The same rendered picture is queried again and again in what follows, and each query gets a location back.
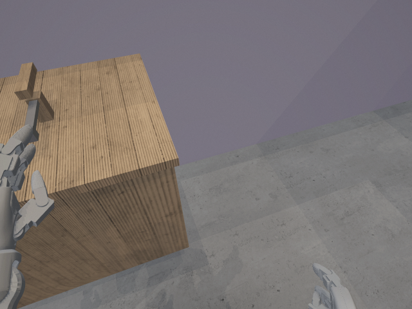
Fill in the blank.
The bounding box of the right robot hand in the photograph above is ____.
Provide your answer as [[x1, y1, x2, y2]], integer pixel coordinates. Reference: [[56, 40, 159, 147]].
[[308, 263, 357, 309]]

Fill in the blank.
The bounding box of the counter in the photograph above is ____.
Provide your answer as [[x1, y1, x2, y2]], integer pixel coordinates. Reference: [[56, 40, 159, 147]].
[[0, 53, 189, 309]]

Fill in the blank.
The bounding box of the left robot hand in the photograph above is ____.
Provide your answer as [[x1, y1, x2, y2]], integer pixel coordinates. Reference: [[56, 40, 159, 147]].
[[0, 124, 54, 250]]

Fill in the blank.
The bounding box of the tap lever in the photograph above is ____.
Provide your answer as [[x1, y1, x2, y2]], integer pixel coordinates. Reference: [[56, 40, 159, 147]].
[[25, 100, 40, 143]]

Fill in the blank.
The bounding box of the robot left forearm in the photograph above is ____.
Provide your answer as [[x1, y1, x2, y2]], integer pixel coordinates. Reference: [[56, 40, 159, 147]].
[[0, 249, 25, 309]]

